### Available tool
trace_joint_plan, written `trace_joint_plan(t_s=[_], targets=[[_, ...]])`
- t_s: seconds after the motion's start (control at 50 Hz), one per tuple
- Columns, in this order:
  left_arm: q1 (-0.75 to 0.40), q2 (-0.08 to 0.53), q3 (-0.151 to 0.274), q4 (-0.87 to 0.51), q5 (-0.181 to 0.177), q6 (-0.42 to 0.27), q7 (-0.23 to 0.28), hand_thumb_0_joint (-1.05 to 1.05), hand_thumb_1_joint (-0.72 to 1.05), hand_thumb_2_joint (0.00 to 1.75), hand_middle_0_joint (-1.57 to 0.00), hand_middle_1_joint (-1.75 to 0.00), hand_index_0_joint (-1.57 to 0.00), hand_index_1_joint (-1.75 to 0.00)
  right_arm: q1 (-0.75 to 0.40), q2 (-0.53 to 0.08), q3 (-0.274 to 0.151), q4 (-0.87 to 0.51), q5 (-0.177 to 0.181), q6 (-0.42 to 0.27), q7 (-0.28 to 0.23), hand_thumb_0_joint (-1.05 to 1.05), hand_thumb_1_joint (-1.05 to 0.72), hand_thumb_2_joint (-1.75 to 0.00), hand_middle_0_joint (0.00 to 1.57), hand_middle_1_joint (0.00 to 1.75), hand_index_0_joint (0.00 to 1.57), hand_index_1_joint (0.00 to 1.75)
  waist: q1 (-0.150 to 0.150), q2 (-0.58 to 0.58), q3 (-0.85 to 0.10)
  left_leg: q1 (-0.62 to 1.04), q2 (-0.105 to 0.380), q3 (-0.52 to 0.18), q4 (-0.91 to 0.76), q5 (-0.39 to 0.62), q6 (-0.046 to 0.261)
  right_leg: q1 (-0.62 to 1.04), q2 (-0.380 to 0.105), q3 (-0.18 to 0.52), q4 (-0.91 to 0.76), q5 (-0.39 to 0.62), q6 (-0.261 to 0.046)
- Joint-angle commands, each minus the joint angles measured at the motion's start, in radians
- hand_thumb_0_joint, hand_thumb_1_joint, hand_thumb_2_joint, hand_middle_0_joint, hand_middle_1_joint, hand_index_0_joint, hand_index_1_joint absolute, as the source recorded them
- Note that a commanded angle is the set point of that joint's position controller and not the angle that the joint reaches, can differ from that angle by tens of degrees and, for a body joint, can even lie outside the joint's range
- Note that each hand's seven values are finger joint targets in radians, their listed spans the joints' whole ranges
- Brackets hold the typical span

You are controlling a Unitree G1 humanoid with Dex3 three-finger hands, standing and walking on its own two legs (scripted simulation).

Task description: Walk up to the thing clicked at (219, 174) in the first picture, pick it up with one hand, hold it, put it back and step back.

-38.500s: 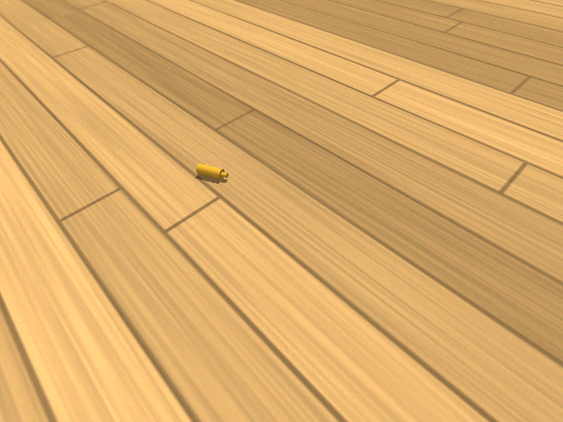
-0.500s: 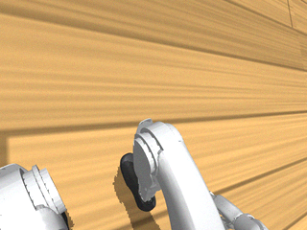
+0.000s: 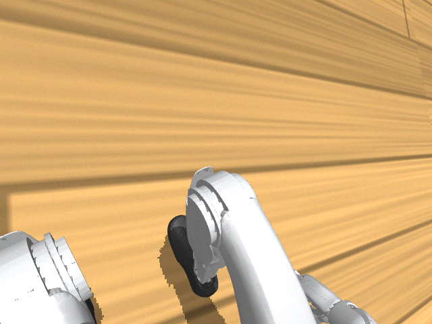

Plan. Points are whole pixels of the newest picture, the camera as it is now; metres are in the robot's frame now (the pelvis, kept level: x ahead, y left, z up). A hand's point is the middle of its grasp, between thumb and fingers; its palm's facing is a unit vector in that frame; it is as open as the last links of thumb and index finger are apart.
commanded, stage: close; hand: left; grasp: from above
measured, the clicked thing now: out of the picture +0.45 +0.38 -0.28
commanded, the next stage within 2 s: settle in 1.04 s
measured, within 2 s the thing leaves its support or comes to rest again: leaves its support in 1.40 s
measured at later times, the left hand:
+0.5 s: hand out of the picture +0.43 +0.38 -0.26, palm faces -0.42 -0.21 -0.88, open 10.1 cm
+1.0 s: hand out of the picture +0.42 +0.38 -0.25, palm faces -0.42 -0.21 -0.88, open 8.6 cm
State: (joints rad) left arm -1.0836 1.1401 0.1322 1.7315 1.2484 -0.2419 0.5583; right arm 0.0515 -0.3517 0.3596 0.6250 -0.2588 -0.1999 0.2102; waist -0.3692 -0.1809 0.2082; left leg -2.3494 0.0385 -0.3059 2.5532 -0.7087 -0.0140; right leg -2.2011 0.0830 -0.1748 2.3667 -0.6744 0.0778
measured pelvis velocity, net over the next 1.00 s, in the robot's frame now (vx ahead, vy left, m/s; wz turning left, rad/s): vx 0.00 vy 0.00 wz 0.00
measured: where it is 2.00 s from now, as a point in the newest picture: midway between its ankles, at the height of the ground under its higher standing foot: (146, 300)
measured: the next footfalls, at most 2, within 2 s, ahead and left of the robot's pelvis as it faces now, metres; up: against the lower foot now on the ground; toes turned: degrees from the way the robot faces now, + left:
none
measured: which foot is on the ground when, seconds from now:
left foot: down 0.00-1.00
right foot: down 0.00-1.00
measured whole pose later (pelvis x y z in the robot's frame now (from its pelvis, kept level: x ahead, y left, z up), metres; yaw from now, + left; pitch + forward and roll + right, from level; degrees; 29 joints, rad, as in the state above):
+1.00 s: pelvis +0.00 +0.00 +0.00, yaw +0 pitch +27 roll -16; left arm -1.07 1.14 0.15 1.72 1.25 -0.25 0.56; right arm 0.05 -0.35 0.36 0.63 -0.26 -0.20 0.21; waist -0.36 -0.18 0.20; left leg -2.36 0.04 -0.30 2.56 -0.71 -0.01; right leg -2.21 0.08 -0.17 2.37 -0.67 0.08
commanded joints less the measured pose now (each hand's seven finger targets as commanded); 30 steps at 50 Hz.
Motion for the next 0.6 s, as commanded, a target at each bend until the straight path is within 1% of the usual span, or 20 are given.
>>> trace_joint_plan(t_s=[0.0,0.02,0.04,0.06,0.08,0.12,0.18,0.2,0.22,0.26,0.32,0.36,0.4,0.44,0.46,0.5,0.52,0.54,0.56,0.58], targets=[[-0.202,0.285,0.028,-0.125,-0.007,-0.005,0.042,0.00,-0.14,0.68,-0.31,-0.85,-0.34,-0.81,0.180,-0.340,-0.098,0.012,0.001,0.008,-0.012,0.00,-0.88,-0.90,0.20,0.30,0.20,0.30,-0.028,0.603,-0.657,0.537,0.041,0.112,-0.265,0.250,0.009,0.321,0.025,-0.119,-0.178,0.270,-0.088],[-0.230,0.290,0.024,-0.171,-0.006,-0.012,0.047,0.00,-0.12,0.68,-0.32,-0.86,-0.35,-0.82,0.171,-0.342,-0.102,0.003,-0.004,0.008,-0.016,0.00,-0.88,-0.90,0.20,0.30,0.20,0.30,-0.026,0.625,-0.683,0.544,0.041,0.121,-0.262,0.255,0.011,0.344,0.027,-0.116,-0.185,0.282,-0.090],[-0.204,0.289,0.026,-0.131,-0.003,-0.004,0.049,0.00,-0.12,0.67,-0.33,-0.85,-0.36,-0.81,0.171,-0.342,-0.102,0.002,-0.005,0.007,-0.016,0.00,-0.88,-0.90,0.20,0.30,0.20,0.30,-0.029,0.614,-0.672,0.541,0.040,0.125,-0.263,0.247,0.012,0.341,0.027,-0.114,-0.188,0.276,-0.091],[-0.227,0.265,0.010,-0.172,-0.005,-0.005,0.047,0.00,-0.12,0.66,-0.33,-0.83,-0.36,-0.80,0.169,-0.338,-0.104,-0.001,-0.001,0.004,-0.014,0.00,-0.88,-0.90,0.20,0.30,0.20,0.30,-0.026,0.619,-0.670,0.541,0.041,0.126,-0.260,0.262,0.010,0.331,0.027,-0.115,-0.182,0.289,-0.090],[-0.179,0.265,0.031,-0.095,-0.010,0.002,0.053,0.00,-0.10,0.65,-0.33,-0.84,-0.37,-0.80,0.176,-0.340,-0.104,0.018,-0.005,0.006,-0.014,0.00,-0.88,-0.90,0.20,0.30,0.20,0.30,-0.033,0.596,-0.659,0.524,0.041,0.120,-0.260,0.248,0.011,0.331,0.028,-0.120,-0.182,0.276,-0.090],[-0.168,0.243,0.012,-0.058,-0.011,0.006,0.045,0.00,-0.08,0.64,-0.35,-0.82,-0.39,-0.78,0.183,-0.342,-0.103,0.016,-0.004,0.003,-0.016,0.00,-0.88,-0.90,0.20,0.30,0.20,0.30,-0.055,0.548,-0.606,0.487,0.041,0.120,-0.256,0.205,0.017,0.317,0.028,-0.119,-0.192,0.248,-0.085],[-0.256,0.262,0.003,-0.161,-0.015,-0.004,0.039,0.00,-0.01,0.60,-0.41,-0.79,-0.45,-0.75,0.182,-0.344,-0.105,0.014,-0.003,-0.001,-0.018,0.00,-0.88,-0.90,0.20,0.30,0.20,0.30,-0.044,0.611,-0.652,0.528,0.040,0.114,-0.266,0.218,0.010,0.308,0.021,-0.119,-0.184,0.256,-0.090],[-0.183,0.260,0.010,-0.077,-0.009,0.003,0.040,0.00,-0.01,0.61,-0.41,-0.78,-0.45,-0.75,0.176,-0.347,-0.107,0.014,-0.004,0.000,-0.020,0.00,-0.88,-0.90,0.20,0.30,0.20,0.30,-0.042,0.588,-0.636,0.529,0.043,0.113,-0.271,0.209,0.009,0.318,0.026,-0.119,-0.191,0.246,-0.091],[-0.195,0.258,0.008,-0.107,-0.010,0.002,0.035,0.00,0.01,0.58,-0.42,-0.78,-0.46,-0.73,0.188,-0.349,-0.106,0.016,-0.002,-0.002,-0.017,0.00,-0.88,-0.90,0.20,0.30,0.20,0.30,-0.041,0.579,-0.635,0.515,0.039,0.114,-0.257,0.224,0.013,0.311,0.025,-0.121,-0.184,0.258,-0.086],[-0.165,0.242,0.005,-0.052,-0.021,0.001,0.036,0.00,0.04,0.58,-0.44,-0.77,-0.48,-0.73,0.185,-0.339,-0.097,0.013,-0.009,0.003,-0.020,0.00,-0.88,-0.90,0.20,0.30,0.20,0.30,-0.055,0.528,-0.613,0.470,0.039,0.122,-0.258,0.193,0.020,0.346,0.031,-0.114,-0.208,0.241,-0.083],[-0.225,0.290,0.016,-0.154,-0.015,-0.013,0.036,0.00,0.11,0.55,-0.49,-0.75,-0.53,-0.71,0.176,-0.345,-0.101,0.007,-0.005,0.004,-0.025,0.00,-0.88,-0.90,0.20,0.30,0.20,0.30,-0.030,0.587,-0.659,0.510,0.039,0.124,-0.258,0.208,0.016,0.339,0.026,-0.114,-0.199,0.251,-0.087],[-0.187,0.249,0.003,-0.108,-0.011,-0.005,0.033,0.00,0.11,0.53,-0.49,-0.74,-0.53,-0.69,0.182,-0.338,-0.104,0.022,-0.006,0.003,-0.021,0.00,-0.88,-0.90,0.20,0.30,0.20,0.30,-0.039,0.585,-0.650,0.525,0.041,0.116,-0.254,0.243,0.011,0.325,0.028,-0.119,-0.182,0.270,-0.088],[-0.163,0.244,0.012,-0.089,-0.014,-0.002,0.037,0.00,0.13,0.52,-0.50,-0.72,-0.55,-0.67,0.188,-0.339,-0.104,0.023,-0.002,0.000,-0.018,0.00,-0.88,-0.89,0.20,0.30,0.20,0.30,-0.041,0.573,-0.645,0.531,0.040,0.117,-0.251,0.261,0.012,0.332,0.029,-0.121,-0.187,0.283,-0.084],[-0.225,0.264,0.020,-0.162,-0.014,-0.010,0.047,0.00,0.15,0.50,-0.53,-0.70,-0.57,-0.65,0.194,-0.343,-0.105,0.023,-0.008,0.002,-0.016,0.00,-0.88,-0.90,0.20,0.30,0.20,0.30,-0.038,0.615,-0.675,0.547,0.041,0.115,-0.257,0.282,0.008,0.340,0.026,-0.124,-0.182,0.306,-0.086],[-0.174,0.260,0.016,-0.079,-0.007,0.000,0.047,0.00,0.16,0.49,-0.54,-0.70,-0.58,-0.65,0.182,-0.341,-0.104,0.025,-0.004,0.002,-0.016,0.00,-0.88,-0.90,0.20,0.30,0.20,0.30,-0.037,0.593,-0.637,0.522,0.041,0.115,-0.261,0.255,0.009,0.323,0.024,-0.122,-0.181,0.281,-0.089],[-0.184,0.272,0.034,-0.114,-0.010,-0.001,0.052,0.00,0.18,0.48,-0.55,-0.68,-0.59,-0.63,0.184,-0.343,-0.105,0.023,-0.005,0.006,-0.016,0.00,-0.88,-0.89,0.20,0.30,0.20,0.30,-0.028,0.590,-0.668,0.529,0.041,0.115,-0.254,0.272,0.010,0.340,0.029,-0.124,-0.184,0.298,-0.086],[-0.224,0.270,0.022,-0.169,-0.012,-0.007,0.053,0.00,0.23,0.47,-0.57,-0.69,-0.62,-0.63,0.166,-0.343,-0.102,0.004,-0.009,0.003,-0.016,0.00,-0.88,-0.89,0.20,0.30,0.20,0.30,-0.029,0.604,-0.680,0.533,0.041,0.117,-0.253,0.281,0.009,0.334,0.025,-0.124,-0.179,0.306,-0.086],[-0.191,0.248,0.010,-0.111,-0.004,0.001,0.051,0.00,0.25,0.49,-0.60,-0.68,-0.65,-0.63,0.176,-0.341,-0.103,0.018,-0.011,0.003,-0.014,0.00,-0.88,-0.90,0.20,0.30,0.20,0.30,-0.039,0.617,-0.649,0.534,0.040,0.118,-0.260,0.269,0.007,0.330,0.024,-0.124,-0.179,0.297,-0.089],[-0.172,0.237,0.002,-0.102,-0.005,0.007,0.046,0.00,0.26,0.47,-0.60,-0.67,-0.65,-0.62,0.170,-0.341,-0.110,0.022,-0.008,0.003,-0.014,0.00,-0.88,-0.90,0.20,0.30,0.20,0.30,-0.034,0.603,-0.630,0.525,0.041,0.119,-0.262,0.256,0.008,0.314,0.028,-0.120,-0.181,0.285,-0.088],[-0.161,0.250,0.019,-0.094,-0.003,0.012,0.044,0.00,0.26,0.47,-0.61,-0.66,-0.65,-0.61,0.188,-0.343,-0.110,0.032,-0.007,0.003,-0.012,0.00,-0.88,-0.90,0.20,0.30,0.20,0.30,-0.034,0.598,-0.631,0.526,0.041,0.115,-0.256,0.260,0.008,0.309,0.027,-0.123,-0.178,0.280,-0.087]])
